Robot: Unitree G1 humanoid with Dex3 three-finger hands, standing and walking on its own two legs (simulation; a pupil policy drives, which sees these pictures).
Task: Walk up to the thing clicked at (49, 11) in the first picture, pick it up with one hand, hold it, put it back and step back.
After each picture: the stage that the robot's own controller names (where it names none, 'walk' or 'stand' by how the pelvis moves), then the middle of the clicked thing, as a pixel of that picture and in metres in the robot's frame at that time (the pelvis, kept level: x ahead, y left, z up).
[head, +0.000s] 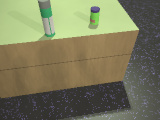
stand; (47, 18) +0.90 +0.24 -0.04
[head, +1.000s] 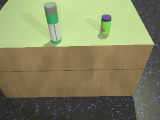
rise first; (53, 24) +0.83 +0.23 -0.03
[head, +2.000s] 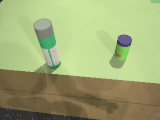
rise first; (49, 46) +0.54 +0.19 -0.02
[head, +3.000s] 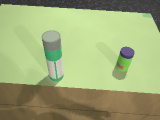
stand; (54, 58) +0.51 +0.14 -0.01
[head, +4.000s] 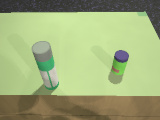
stand; (47, 68) +0.47 +0.17 -0.03
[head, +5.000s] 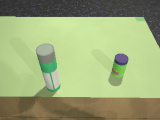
stand; (49, 70) +0.48 +0.16 -0.04
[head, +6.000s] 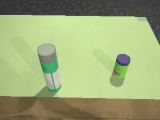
stand; (50, 70) +0.47 +0.16 -0.04
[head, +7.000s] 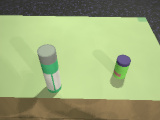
stand; (51, 71) +0.47 +0.16 -0.04
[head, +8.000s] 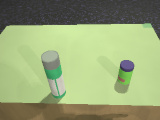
rise first; (54, 76) +0.46 +0.16 -0.04
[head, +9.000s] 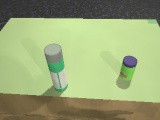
go down; (57, 70) +0.48 +0.16 -0.04
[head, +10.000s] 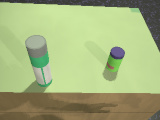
go down; (40, 64) +0.47 +0.15 -0.02
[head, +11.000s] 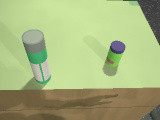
go down; (38, 60) +0.48 +0.15 -0.01
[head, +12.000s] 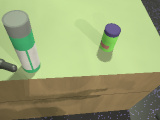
close in; (25, 46) +0.48 +0.17 +0.03
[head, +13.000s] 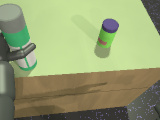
close; (20, 43) +0.49 +0.17 +0.05
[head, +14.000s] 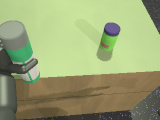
lift; (23, 57) +0.44 +0.17 +0.04
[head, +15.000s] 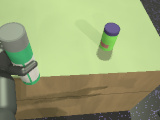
lift; (23, 59) +0.43 +0.17 +0.04
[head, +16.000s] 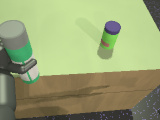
lift; (22, 57) +0.44 +0.17 +0.04
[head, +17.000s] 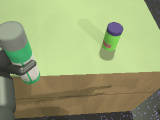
lift; (22, 58) +0.43 +0.18 +0.04
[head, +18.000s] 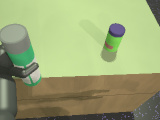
lift; (24, 60) +0.42 +0.17 +0.04
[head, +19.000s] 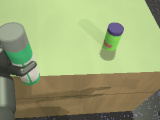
lift; (23, 59) +0.43 +0.18 +0.04
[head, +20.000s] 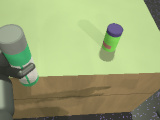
lift; (21, 60) +0.43 +0.18 +0.04
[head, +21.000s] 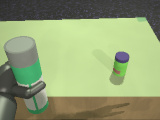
hold; (30, 80) +0.31 +0.16 +0.14
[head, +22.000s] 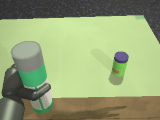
hold; (36, 82) +0.32 +0.15 +0.12
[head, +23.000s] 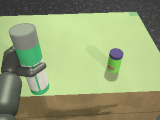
crouch; (32, 63) +0.39 +0.16 +0.11
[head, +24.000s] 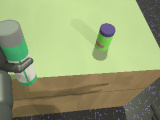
lower; (19, 57) +0.45 +0.17 +0.01
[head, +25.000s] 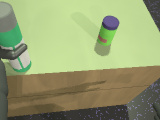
lower; (12, 43) +0.48 +0.19 +0.05
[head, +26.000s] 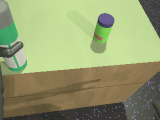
lower; (8, 41) +0.49 +0.19 +0.06
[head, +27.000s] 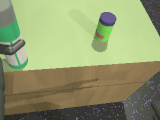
lower; (9, 38) +0.49 +0.18 +0.06
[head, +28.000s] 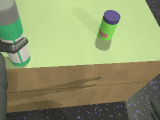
loosen; (12, 36) +0.50 +0.18 +0.06
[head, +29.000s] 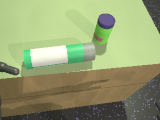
withdraw; (60, 55) +0.47 +0.02 -0.04
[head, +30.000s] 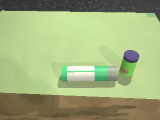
sink last; (89, 73) +0.49 +0.00 -0.08
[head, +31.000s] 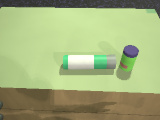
stand; (89, 62) +0.55 +0.01 -0.08
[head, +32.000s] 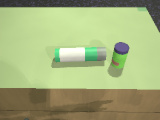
stand; (80, 54) +0.60 +0.03 -0.07
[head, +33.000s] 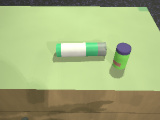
stand; (81, 49) +0.63 +0.03 -0.07
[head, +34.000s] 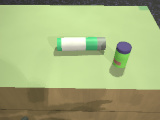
stand; (81, 44) +0.67 +0.03 -0.07
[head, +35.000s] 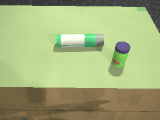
stand; (80, 40) +0.70 +0.03 -0.07
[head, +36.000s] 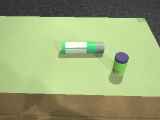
stand; (82, 47) +0.73 +0.02 -0.12
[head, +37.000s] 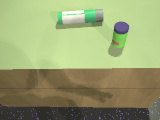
walk; (80, 16) +0.80 +0.05 -0.11
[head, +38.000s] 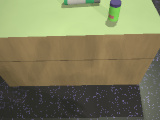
walk; out of the picture +1.07 +0.02 -0.11
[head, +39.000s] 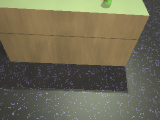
stand; out of the picture +1.38 +0.00 -0.11
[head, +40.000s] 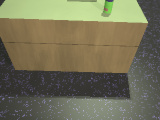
stand; out of the picture +1.40 +0.01 -0.12
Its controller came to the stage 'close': yes
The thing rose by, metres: 0.20
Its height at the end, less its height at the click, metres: -0.09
